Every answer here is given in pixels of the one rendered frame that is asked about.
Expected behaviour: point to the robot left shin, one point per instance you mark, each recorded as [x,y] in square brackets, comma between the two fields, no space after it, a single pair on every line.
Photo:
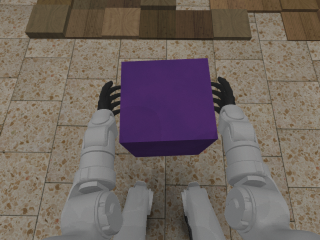
[139,183]

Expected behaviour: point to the left robot hand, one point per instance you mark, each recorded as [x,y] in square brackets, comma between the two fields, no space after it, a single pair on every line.
[105,99]

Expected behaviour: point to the right robot forearm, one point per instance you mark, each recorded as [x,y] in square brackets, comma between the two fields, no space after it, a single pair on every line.
[244,161]

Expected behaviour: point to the right robot hand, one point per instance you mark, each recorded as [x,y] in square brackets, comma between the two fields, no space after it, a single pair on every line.
[225,94]

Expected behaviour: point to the left robot forearm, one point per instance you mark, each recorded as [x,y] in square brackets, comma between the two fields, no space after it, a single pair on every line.
[96,167]

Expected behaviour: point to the left robot upper arm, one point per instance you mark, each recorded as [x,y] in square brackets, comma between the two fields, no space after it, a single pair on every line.
[91,216]

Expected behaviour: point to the right robot upper arm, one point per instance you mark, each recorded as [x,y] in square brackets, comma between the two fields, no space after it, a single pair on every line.
[261,214]

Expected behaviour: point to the right robot foot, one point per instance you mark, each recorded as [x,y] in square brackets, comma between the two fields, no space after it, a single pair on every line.
[189,229]

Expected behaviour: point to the carton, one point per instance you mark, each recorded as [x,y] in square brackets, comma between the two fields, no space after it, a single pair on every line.
[166,107]

